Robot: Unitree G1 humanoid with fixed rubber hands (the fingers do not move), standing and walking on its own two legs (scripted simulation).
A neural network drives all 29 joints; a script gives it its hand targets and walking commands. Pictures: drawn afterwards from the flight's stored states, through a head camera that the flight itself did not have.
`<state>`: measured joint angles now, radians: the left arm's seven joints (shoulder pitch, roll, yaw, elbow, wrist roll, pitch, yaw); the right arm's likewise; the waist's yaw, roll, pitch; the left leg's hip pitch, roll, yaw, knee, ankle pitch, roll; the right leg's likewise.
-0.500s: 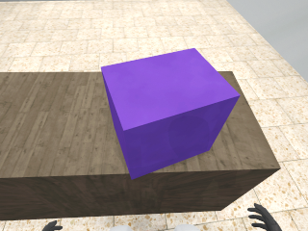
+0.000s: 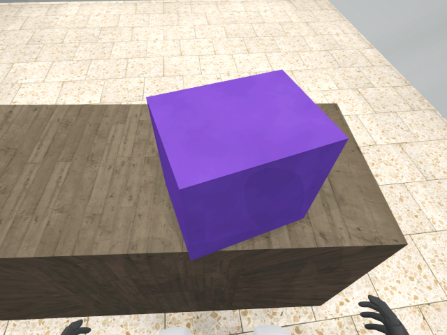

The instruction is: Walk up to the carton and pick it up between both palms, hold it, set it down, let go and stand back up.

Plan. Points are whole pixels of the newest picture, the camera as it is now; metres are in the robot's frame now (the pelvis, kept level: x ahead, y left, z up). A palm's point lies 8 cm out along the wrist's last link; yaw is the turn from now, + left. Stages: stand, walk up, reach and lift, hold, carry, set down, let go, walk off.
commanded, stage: reach and lift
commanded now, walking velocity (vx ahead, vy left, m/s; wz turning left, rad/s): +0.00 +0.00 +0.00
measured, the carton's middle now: (236, 166) +0.42 -0.03 +0.03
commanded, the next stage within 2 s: none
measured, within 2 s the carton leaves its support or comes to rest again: neither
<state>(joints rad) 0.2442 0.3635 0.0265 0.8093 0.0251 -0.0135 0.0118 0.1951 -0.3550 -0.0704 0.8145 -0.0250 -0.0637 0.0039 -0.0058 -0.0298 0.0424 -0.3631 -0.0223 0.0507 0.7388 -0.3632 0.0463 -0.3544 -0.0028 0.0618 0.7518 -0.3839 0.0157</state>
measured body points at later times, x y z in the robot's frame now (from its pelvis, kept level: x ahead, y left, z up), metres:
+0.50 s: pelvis +0.00 -0.02 +0.01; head +0.03 -0.03 +0.46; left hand +0.19 +0.24 -0.07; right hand +0.15 -0.31 -0.09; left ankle +0.02 +0.09 -0.71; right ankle +0.01 -0.14 -0.71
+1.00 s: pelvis -0.03 -0.03 +0.02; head -0.05 -0.05 +0.46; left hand +0.14 +0.21 -0.04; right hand +0.14 -0.31 -0.05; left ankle +0.02 +0.09 -0.71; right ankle +0.01 -0.14 -0.71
